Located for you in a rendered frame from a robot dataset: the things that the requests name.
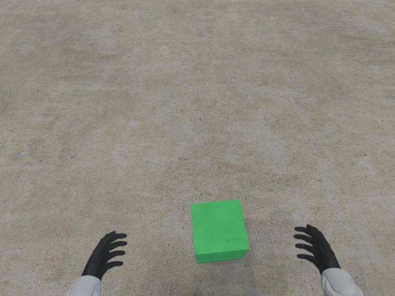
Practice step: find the robot right forearm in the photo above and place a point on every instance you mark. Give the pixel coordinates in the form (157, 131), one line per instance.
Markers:
(338, 282)

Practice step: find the carton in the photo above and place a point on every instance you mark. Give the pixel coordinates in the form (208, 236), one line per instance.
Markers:
(219, 231)

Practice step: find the robot left forearm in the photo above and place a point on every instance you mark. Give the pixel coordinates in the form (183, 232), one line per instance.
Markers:
(85, 286)

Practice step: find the robot right hand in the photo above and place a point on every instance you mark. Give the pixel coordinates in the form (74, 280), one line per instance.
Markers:
(324, 258)

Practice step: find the robot left hand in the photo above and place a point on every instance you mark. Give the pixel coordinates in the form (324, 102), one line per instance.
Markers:
(97, 264)

